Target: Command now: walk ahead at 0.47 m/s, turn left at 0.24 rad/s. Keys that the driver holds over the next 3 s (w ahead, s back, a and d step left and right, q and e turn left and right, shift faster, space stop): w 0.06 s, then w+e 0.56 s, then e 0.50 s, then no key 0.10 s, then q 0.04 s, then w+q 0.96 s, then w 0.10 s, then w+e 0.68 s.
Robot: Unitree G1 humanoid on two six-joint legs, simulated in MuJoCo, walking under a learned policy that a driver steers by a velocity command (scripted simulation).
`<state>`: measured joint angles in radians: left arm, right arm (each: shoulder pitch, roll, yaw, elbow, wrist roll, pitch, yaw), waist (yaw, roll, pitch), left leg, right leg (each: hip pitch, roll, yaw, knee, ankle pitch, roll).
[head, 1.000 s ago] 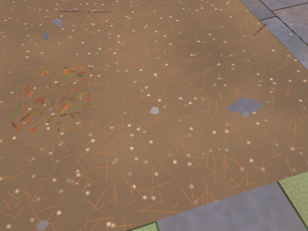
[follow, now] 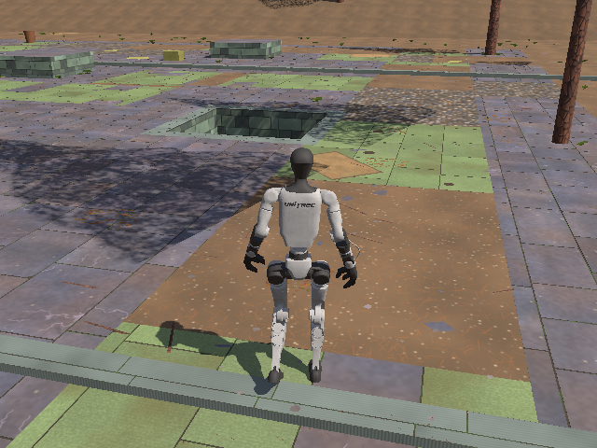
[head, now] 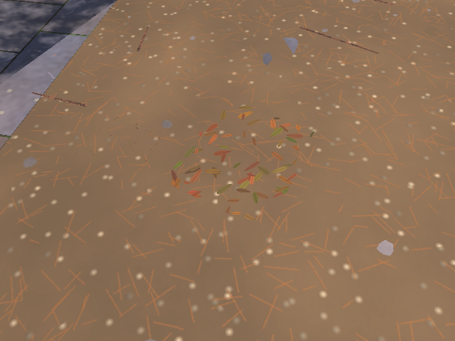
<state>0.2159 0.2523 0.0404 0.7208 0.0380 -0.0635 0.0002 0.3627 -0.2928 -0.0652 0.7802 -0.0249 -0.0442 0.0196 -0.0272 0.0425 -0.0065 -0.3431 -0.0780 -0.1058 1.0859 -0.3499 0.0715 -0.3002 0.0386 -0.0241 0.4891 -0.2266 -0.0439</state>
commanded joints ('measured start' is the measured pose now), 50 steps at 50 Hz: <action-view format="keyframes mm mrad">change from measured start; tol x32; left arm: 1 97 86 21 -3 -8 -32 1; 50 11 122 53 -24 -33 63 3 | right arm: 1 -28 -57 -5 -67 -17 -4 22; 12 -385 4 45 -181 -6 -9 33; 18 98 -192 -16 -84 -51 -44 -35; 50 -23 -47 4 -36 -17 63 -45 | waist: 1 32 -148 18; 19 -49 243 -329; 50 -2 -54 -88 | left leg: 1 -276 73 -14 37 70 -13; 16 135 28 150 -602 245 -1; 19 635 566 -597 -770 -14 166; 24 216 348 -96 -889 225 79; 40 352 309 329 -563 1051 17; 42 214 251 342 -134 694 -35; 43 -77 139 320 166 -284 -71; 50 -151 138 76 119 -55 -115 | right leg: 1 217 -244 313 -293 74 -118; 16 236 -179 188 -8 738 -87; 19 -286 43 61 709 -322 -43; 20 -349 -27 97 768 -236 -49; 41 31 44 -93 32 144 -97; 44 615 -447 615 39 1069 -400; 50 82 -204 317 -161 613 -223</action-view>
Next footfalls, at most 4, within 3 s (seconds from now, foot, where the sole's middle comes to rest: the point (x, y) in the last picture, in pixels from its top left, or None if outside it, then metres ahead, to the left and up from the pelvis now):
0.34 left None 0.36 0.09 -0.77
0.84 right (295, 314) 0.57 -0.15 -0.77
1.42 left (237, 304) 0.61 0.02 -0.77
1.86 right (328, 253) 0.77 -0.29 -0.77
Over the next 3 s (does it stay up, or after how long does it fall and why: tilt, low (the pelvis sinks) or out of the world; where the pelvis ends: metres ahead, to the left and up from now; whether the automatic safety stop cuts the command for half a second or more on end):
stays up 1.29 -0.27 -0.01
